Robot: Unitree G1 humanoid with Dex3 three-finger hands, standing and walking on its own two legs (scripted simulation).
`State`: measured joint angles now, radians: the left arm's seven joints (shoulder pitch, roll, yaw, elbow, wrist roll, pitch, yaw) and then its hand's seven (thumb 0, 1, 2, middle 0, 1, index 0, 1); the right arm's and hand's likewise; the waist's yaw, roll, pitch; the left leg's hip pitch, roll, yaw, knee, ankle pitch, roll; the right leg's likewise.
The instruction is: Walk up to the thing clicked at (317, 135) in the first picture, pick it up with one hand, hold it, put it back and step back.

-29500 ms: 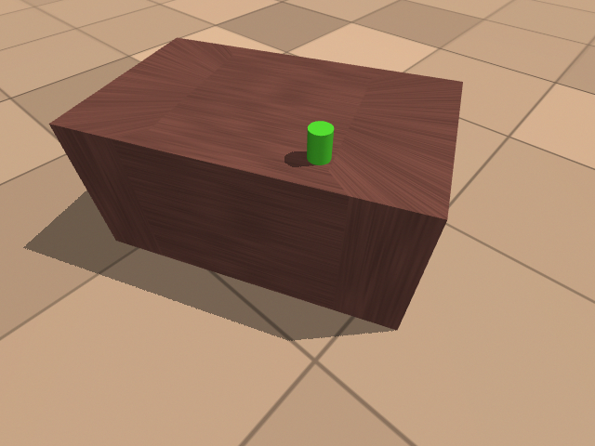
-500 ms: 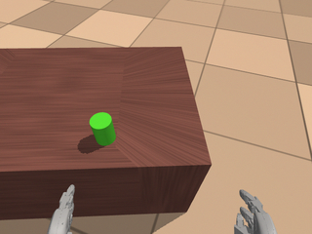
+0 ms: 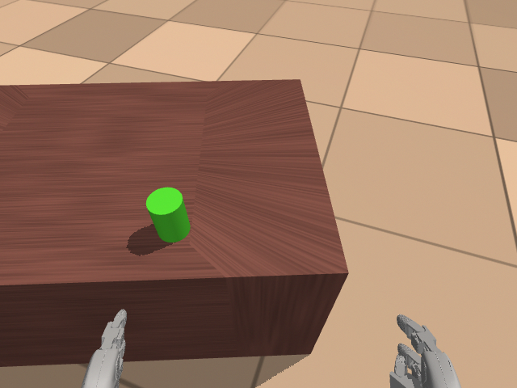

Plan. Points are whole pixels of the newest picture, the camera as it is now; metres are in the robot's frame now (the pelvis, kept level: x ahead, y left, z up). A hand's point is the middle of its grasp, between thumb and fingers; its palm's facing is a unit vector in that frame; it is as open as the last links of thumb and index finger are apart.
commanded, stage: home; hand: left
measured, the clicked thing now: (169, 215) +0.48 +0.21 -0.06
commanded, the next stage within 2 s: stand in 1.70 s
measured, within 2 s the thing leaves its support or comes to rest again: neither
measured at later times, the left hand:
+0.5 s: hand (147, 385) +0.16 +0.17 -0.04, palm faces +0.12 -0.97 -0.23, open 17.4 cm
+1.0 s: hand (144, 379) +0.17 +0.18 -0.04, palm faces +0.12 -0.96 -0.24, open 17.5 cm
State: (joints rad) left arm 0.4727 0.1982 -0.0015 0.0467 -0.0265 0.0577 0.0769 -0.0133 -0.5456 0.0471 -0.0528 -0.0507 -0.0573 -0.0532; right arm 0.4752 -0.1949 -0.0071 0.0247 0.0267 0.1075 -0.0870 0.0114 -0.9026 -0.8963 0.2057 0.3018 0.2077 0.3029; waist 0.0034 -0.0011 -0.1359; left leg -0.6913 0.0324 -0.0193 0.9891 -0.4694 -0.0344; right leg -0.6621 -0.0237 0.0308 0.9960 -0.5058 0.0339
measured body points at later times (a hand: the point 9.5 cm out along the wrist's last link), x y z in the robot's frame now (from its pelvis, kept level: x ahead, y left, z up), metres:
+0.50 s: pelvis -0.01 +0.00 +0.00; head +0.01 +0.00 +0.45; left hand +0.15 +0.22 -0.03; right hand +0.15 -0.23 -0.03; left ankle +0.01 +0.14 -0.68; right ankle +0.00 -0.14 -0.68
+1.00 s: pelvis +0.00 +0.00 +0.00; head +0.02 +0.00 +0.45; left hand +0.16 +0.23 -0.03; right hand +0.16 -0.23 -0.03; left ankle +0.01 +0.14 -0.68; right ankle +0.00 -0.14 -0.68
